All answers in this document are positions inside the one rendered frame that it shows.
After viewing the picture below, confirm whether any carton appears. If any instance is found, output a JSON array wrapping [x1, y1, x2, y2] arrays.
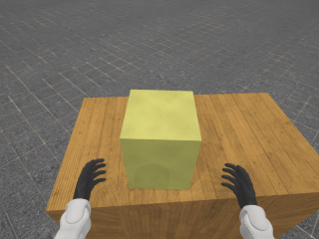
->
[[120, 90, 202, 190]]

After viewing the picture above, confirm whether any right robot forearm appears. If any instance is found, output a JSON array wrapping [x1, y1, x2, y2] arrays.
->
[[239, 205, 275, 239]]

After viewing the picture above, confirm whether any left robot hand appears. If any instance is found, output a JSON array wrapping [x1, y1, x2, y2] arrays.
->
[[73, 158, 106, 201]]

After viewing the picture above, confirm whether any right robot hand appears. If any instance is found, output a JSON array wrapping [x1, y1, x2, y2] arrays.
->
[[220, 163, 258, 209]]

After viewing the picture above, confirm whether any pedestal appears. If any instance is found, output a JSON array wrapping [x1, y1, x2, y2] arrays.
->
[[45, 93, 319, 239]]

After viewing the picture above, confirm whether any left robot forearm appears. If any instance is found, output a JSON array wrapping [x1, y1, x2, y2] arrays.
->
[[54, 198, 92, 239]]

